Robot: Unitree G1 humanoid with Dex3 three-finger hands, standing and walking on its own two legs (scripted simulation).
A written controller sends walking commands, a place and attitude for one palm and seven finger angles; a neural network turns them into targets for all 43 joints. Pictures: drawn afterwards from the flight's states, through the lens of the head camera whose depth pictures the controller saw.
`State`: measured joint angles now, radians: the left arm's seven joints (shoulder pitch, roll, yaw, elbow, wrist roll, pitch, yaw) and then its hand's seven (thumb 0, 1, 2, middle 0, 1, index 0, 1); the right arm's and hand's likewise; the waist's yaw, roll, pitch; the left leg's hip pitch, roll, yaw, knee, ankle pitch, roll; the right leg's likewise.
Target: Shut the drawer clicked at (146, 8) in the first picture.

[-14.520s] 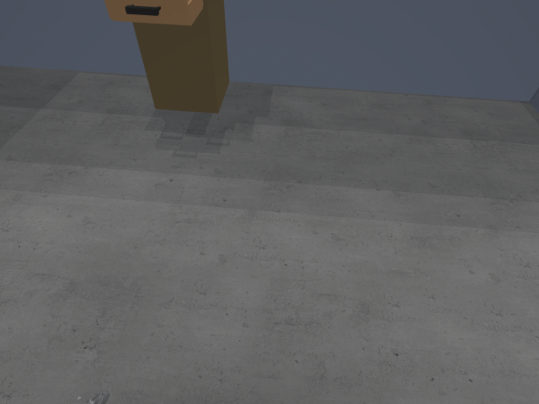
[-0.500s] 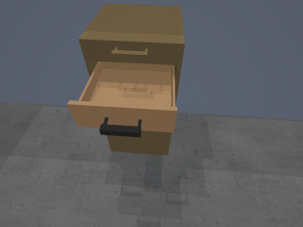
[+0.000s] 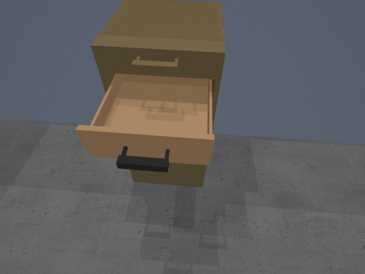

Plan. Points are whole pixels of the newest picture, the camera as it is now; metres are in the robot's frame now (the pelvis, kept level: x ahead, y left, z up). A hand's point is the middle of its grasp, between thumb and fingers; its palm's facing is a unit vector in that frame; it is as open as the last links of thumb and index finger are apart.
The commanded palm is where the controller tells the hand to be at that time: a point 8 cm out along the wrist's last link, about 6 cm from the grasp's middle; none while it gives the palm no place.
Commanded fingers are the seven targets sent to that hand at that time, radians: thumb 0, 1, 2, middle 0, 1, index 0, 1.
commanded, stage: look again from close up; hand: left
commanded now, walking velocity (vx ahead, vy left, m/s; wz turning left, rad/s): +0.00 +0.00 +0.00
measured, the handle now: (144, 157) +0.43 +0.14 -0.05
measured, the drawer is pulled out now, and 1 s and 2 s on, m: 0.28 0.28 0.28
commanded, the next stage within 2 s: shuffle to correct the standing spot in 0.12 s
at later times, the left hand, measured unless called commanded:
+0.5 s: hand out of the picture +0.02 +0.14 -0.18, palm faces +0.04 -0.98 -0.17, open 7.3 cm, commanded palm none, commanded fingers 0.00 0.90 0.90 -0.20 -0.30 -0.20 -0.30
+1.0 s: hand out of the picture +0.09 +0.15 -0.20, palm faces +0.05 -0.99 -0.16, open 7.4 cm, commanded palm none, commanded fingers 0.00 0.90 0.90 -0.20 -0.30 -0.20 -0.30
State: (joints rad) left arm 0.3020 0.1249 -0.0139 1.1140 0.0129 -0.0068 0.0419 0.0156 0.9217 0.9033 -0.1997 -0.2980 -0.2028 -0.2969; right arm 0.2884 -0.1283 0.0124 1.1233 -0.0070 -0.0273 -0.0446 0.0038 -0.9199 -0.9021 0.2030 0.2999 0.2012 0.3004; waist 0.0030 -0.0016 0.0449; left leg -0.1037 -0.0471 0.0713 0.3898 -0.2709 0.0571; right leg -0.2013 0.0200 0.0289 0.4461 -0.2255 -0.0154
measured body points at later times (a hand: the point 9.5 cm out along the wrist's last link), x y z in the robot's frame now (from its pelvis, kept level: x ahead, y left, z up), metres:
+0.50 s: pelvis +0.04 -0.02 -0.01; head +0.06 -0.03 +0.44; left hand +0.02 +0.19 -0.17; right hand +0.00 -0.23 -0.17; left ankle -0.04 +0.08 -0.74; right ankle +0.01 -0.11 -0.74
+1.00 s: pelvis +0.12 -0.01 -0.01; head +0.15 +0.01 +0.44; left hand +0.09 +0.20 -0.18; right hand +0.22 -0.22 -0.15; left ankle +0.18 +0.09 -0.74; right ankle +0.06 -0.12 -0.70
